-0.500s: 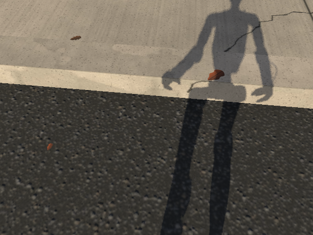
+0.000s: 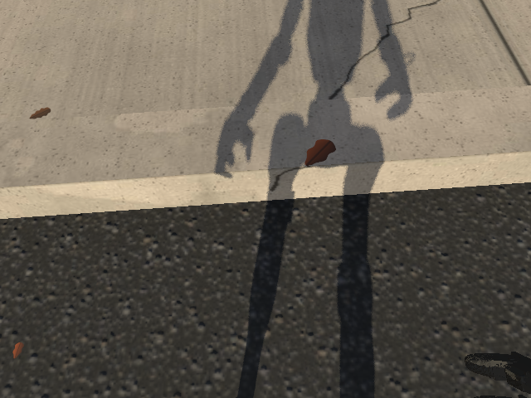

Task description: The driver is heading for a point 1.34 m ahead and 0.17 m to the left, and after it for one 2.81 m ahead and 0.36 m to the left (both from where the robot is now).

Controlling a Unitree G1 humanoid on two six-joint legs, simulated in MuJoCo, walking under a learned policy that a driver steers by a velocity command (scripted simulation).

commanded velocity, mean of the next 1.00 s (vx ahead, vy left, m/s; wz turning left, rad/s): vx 0.08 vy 0.00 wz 0.21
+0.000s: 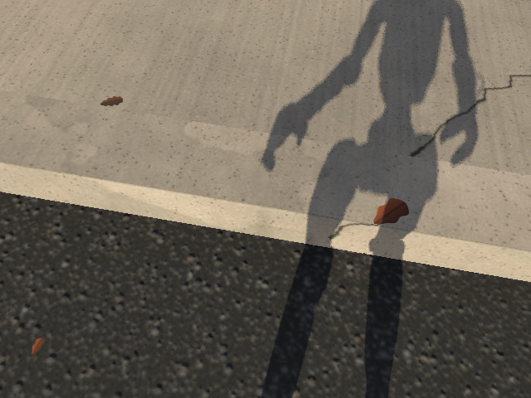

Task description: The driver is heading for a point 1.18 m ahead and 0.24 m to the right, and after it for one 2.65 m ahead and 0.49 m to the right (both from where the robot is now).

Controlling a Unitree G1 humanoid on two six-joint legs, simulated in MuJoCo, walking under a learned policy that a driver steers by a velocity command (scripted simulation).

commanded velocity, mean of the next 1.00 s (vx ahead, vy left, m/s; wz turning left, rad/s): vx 0.24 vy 0.00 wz -0.26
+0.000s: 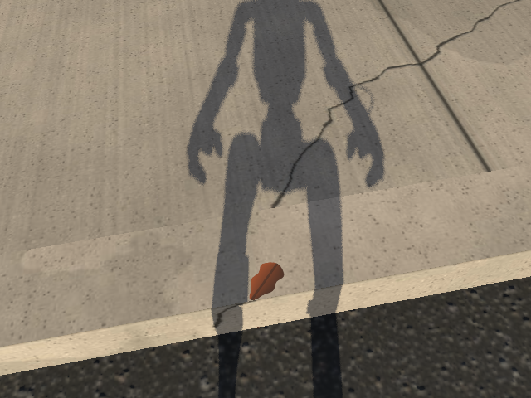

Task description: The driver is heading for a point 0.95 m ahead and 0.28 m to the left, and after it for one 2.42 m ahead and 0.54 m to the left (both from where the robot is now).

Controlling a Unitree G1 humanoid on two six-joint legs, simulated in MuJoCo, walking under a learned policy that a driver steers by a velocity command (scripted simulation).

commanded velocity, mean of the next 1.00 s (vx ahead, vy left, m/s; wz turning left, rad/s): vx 0.49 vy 0.00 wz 0.47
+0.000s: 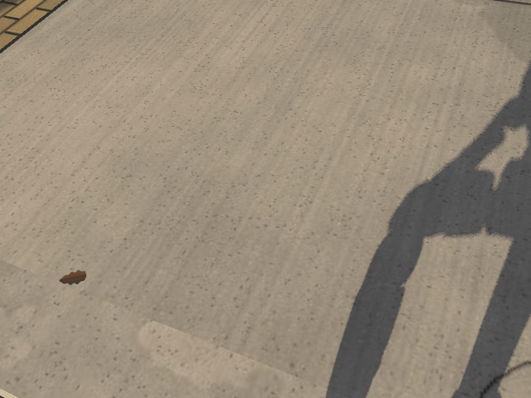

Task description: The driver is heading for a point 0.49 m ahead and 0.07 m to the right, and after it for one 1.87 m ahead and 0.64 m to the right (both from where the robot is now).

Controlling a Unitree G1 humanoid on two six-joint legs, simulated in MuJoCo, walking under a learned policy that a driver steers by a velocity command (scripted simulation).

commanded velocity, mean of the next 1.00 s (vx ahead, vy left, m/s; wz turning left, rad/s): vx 0.34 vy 0.00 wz -0.27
